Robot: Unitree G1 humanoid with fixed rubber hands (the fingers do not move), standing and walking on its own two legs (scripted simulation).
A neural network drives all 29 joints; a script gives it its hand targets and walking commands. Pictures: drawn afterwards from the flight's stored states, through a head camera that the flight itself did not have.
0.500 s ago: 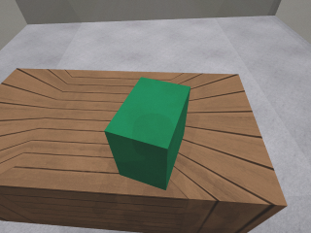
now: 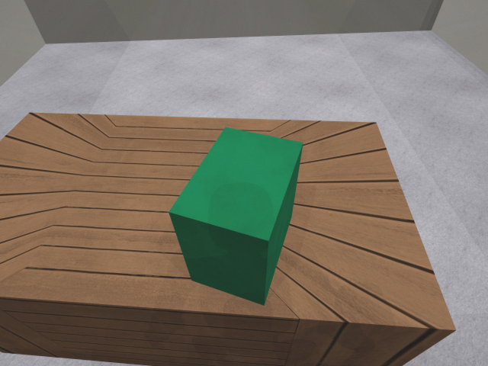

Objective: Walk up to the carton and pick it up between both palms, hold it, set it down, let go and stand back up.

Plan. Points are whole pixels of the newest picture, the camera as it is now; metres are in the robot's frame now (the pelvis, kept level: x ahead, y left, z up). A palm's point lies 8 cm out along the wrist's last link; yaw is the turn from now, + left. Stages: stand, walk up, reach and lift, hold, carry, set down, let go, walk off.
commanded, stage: stand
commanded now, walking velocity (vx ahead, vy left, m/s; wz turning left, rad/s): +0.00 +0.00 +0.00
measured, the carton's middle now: (244, 215) +0.46 +0.03 -0.06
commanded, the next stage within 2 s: walk up in 1.46 s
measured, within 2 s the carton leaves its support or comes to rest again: neither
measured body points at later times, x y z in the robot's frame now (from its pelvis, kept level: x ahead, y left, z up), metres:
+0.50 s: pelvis +0.00 +0.00 +0.00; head +0.00 +0.00 +0.45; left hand +0.07 +0.29 -0.14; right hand +0.06 -0.29 -0.13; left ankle +0.00 +0.14 -0.75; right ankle -0.01 -0.10 -0.75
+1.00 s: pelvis +0.00 +0.00 +0.00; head +0.00 +0.00 +0.45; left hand +0.06 +0.28 -0.14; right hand +0.04 -0.29 -0.14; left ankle +0.00 +0.14 -0.75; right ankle -0.01 -0.10 -0.75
